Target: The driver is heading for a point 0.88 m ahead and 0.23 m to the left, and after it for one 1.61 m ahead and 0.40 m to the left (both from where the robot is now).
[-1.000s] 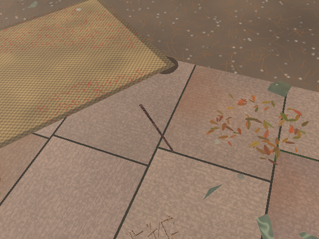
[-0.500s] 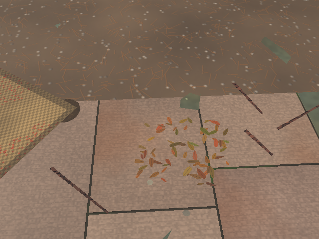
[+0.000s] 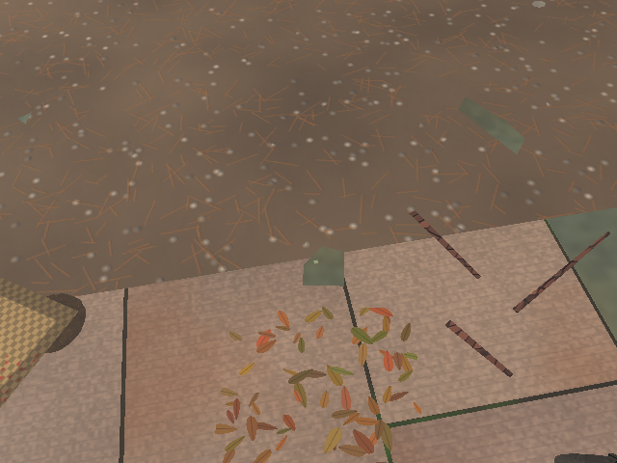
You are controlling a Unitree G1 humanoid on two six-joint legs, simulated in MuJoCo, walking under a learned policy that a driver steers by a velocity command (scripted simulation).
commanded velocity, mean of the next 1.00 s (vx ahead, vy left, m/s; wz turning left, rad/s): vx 0.50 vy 0.00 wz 0.41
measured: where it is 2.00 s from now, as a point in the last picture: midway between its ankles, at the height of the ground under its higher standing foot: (231, 304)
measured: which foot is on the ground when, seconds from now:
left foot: up 0.00-0.16, down 0.18-0.70, up 0.72-1.00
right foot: down 0.00-0.20, up 0.22-0.66, down 0.68-1.00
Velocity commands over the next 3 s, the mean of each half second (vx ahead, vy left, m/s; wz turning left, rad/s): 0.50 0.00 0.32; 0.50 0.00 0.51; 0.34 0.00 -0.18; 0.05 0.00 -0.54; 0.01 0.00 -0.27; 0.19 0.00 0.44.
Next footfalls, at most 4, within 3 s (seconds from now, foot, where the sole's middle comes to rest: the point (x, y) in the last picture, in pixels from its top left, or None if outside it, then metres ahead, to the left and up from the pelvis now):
0.18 left None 0.29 0.15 -0.78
0.68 right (347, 401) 0.61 0.01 -0.78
1.18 left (194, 349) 0.72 0.38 -0.78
1.62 right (278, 284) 0.92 0.20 -0.78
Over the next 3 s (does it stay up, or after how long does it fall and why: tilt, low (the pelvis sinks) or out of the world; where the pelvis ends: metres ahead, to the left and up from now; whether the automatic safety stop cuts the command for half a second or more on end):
stays up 0.88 0.35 0.01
